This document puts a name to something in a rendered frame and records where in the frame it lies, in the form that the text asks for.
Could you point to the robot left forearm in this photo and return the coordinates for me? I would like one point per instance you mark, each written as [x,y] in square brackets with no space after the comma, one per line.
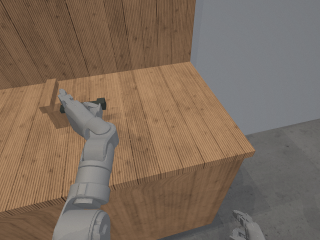
[91,187]

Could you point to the tap lever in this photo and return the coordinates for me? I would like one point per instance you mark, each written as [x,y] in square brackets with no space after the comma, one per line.
[101,101]

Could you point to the robot right hand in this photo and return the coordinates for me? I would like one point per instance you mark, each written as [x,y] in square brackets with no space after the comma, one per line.
[252,229]

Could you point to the counter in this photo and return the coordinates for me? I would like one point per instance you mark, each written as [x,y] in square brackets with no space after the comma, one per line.
[179,150]

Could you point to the robot left hand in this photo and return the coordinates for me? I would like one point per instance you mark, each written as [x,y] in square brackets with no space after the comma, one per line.
[78,114]

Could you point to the robot left upper arm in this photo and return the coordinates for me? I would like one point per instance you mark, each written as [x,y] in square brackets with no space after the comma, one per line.
[83,224]

